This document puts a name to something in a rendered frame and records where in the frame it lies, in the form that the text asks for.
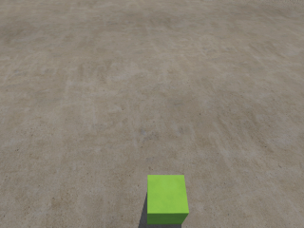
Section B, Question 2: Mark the carton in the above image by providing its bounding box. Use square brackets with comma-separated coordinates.
[147, 175, 189, 225]

